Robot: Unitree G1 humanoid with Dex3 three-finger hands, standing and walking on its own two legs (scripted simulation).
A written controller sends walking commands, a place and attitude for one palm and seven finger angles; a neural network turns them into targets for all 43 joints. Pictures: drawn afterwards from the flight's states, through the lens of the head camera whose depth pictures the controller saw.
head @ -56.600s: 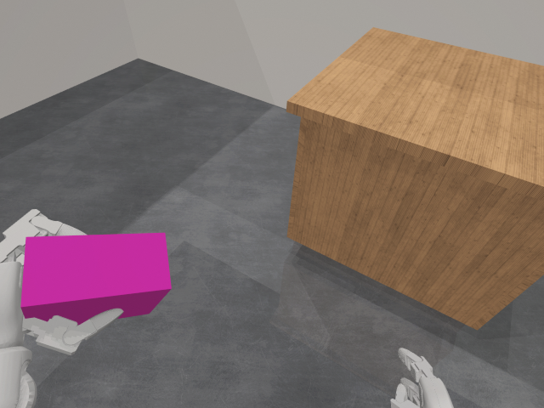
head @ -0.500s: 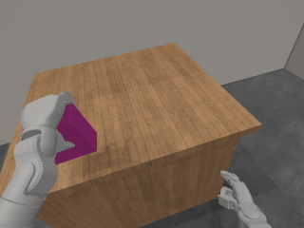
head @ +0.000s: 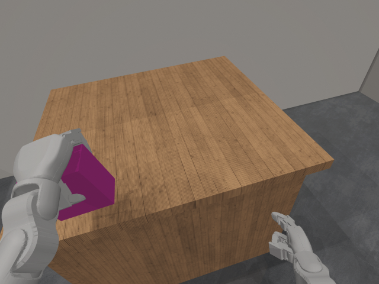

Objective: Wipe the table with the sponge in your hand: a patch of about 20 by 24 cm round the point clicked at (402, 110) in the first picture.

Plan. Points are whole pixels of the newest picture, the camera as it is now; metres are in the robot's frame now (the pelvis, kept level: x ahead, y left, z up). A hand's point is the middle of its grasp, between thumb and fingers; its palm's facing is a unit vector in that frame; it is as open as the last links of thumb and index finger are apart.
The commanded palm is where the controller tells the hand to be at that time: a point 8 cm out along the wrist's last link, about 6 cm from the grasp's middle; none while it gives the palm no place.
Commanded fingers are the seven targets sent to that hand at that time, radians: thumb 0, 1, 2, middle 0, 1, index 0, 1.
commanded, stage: bring the sponge back beside the body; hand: left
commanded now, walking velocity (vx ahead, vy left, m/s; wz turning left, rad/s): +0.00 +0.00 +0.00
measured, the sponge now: (77, 189) +0.24 +0.28 +0.11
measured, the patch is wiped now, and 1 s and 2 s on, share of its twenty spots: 1.00 1.00 1.00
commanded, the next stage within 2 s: step back with the hand held close in 0.86 s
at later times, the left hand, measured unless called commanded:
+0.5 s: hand (50, 194) +0.19 +0.29 +0.15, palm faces +0.18 -0.19 -0.96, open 10.4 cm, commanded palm +0.15 +0.29 +0.22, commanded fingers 0.00 0.10 1.30 -1.20 -1.60 -1.20 -1.60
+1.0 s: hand (49, 196) +0.19 +0.29 +0.15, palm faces +0.18 -0.19 -0.97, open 10.4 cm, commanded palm +0.16 +0.29 +0.21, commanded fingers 0.00 0.10 1.30 -1.20 -1.60 -1.20 -1.60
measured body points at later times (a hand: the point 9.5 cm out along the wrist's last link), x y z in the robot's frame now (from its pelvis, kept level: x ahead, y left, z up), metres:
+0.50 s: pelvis +0.00 +0.01 +0.00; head -0.03 -0.03 +0.45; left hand +0.18 +0.30 +0.20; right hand +0.26 -0.17 -0.06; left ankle -0.02 +0.09 -0.74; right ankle +0.04 -0.07 -0.74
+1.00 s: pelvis +0.00 +0.01 +0.00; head -0.04 -0.02 +0.45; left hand +0.18 +0.30 +0.20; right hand +0.26 -0.17 -0.06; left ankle -0.02 +0.09 -0.74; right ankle +0.04 -0.07 -0.74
